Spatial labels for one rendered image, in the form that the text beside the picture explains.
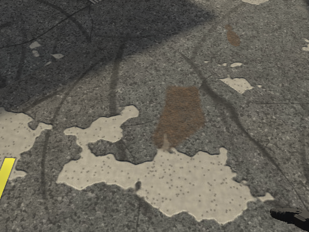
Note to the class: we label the robot right hand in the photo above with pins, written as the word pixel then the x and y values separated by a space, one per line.
pixel 299 217

